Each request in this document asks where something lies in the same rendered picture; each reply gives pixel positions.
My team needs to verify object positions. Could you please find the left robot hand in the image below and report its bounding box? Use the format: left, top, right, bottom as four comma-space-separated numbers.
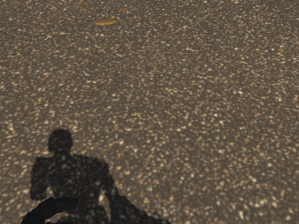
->
21, 197, 78, 224

